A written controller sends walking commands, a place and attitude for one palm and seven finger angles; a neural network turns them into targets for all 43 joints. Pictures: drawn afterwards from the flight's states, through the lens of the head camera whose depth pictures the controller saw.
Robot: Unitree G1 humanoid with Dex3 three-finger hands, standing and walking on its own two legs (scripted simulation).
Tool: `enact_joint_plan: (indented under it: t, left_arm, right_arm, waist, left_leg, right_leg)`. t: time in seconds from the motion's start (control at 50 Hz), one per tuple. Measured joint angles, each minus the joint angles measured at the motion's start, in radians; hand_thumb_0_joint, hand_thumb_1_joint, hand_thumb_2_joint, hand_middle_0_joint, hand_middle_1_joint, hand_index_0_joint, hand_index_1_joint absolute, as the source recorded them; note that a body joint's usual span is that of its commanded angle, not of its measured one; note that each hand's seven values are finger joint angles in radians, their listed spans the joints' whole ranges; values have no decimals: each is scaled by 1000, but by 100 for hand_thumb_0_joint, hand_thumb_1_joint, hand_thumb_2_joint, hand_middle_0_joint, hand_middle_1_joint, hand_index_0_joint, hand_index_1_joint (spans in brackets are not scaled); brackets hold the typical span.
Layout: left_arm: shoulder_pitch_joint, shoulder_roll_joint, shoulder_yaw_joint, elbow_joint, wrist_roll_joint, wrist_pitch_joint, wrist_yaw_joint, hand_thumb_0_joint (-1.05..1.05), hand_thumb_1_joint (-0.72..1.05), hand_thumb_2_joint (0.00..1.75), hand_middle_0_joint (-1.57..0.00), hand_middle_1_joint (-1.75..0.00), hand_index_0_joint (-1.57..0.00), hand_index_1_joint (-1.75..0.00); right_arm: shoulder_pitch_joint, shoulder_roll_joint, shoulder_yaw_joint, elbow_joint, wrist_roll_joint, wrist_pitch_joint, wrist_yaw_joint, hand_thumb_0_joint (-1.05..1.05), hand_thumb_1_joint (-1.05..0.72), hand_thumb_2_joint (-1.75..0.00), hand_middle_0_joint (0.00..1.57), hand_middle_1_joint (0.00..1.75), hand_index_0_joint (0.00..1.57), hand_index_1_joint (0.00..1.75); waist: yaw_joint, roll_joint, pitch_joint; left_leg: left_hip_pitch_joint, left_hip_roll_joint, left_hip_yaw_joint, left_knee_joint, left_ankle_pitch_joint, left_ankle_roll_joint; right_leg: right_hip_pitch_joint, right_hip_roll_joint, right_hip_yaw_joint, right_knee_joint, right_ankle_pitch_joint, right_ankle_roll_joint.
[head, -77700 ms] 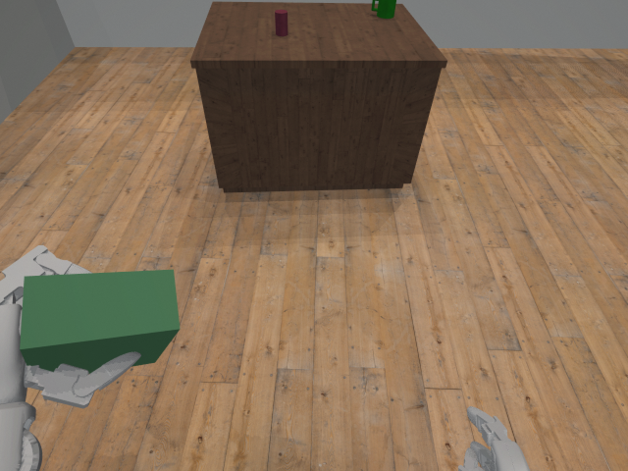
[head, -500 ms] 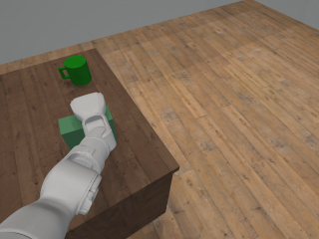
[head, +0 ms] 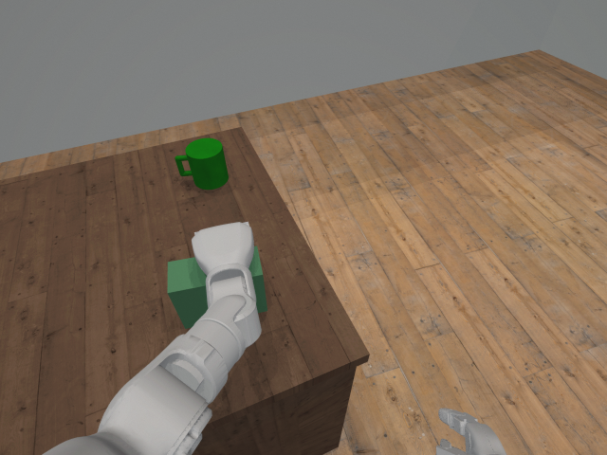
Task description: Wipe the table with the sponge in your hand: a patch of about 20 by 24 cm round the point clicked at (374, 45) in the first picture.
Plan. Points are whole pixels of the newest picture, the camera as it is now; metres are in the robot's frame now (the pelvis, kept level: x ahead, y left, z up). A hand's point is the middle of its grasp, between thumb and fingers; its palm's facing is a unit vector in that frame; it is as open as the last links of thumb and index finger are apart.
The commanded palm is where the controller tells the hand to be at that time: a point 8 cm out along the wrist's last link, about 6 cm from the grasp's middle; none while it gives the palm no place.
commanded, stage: wipe back along the third lane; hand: left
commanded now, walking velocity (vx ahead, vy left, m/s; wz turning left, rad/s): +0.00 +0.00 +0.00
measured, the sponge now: (222, 293) +0.37 +0.17 -0.03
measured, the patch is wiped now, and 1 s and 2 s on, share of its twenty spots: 0.95 0.95 0.95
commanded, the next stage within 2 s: slide back across to the middle lane in 0.80 s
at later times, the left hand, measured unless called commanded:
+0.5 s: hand (244, 295) +0.34 +0.12 +0.02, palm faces -0.06 -0.04 -1.00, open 9.7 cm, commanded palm +0.29 +0.10 +0.06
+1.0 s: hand (252, 315) +0.30 +0.10 +0.02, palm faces -0.04 -0.07 -1.00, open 9.7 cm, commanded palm +0.26 +0.10 +0.07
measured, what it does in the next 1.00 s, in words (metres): stands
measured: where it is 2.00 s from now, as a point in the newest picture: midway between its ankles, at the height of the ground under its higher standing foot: outside the picture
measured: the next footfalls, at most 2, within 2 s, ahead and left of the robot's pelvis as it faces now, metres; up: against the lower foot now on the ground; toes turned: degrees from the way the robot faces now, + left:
none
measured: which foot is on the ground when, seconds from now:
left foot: down 0.00-1.00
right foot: down 0.00-1.00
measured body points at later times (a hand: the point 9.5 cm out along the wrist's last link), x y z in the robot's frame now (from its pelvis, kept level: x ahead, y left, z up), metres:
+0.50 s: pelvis -0.02 -0.02 +0.00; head -0.03 -0.05 +0.45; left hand +0.34 +0.12 +0.07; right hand +0.17 -0.24 -0.11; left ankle -0.01 +0.09 -0.73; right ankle -0.04 -0.11 -0.73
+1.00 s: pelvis -0.02 -0.04 +0.00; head -0.05 -0.07 +0.45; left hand +0.30 +0.10 +0.07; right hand +0.20 -0.25 -0.09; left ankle -0.01 +0.09 -0.73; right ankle -0.04 -0.11 -0.73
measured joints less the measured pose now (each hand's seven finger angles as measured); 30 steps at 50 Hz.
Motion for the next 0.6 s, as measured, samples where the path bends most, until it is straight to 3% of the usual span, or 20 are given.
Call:
enact_joint_plan:
  t: [0.14, 0.6]
  left_arm:
    - [60, -16, -41, -78, 6, 26, -25, -1, -48, 104, -75, -146, -76, -147]
    - [158, 1, -54, -171, 4, 40, -42, -1, -48, 104, -75, -146, -76, -147]
  right_arm:
    - [-36, -1, 10, -17, 4, 31, 0, 0, -91, -89, 19, 30, 20, 30]
    - [11, -22, 11, -15, 19, 46, -20, 1, -91, -89, 19, 30, 20, 30]
  waist:
    - [13, 2, 11]
    - [5, 17, 32]
  left_leg:
    - [36, -1, -8, -13, 7, -7]
    - [83, 17, -8, -43, 40, -33]
  right_leg:
    - [34, 0, -8, -3, -1, -8]
    - [60, 17, -8, 3, 17, -35]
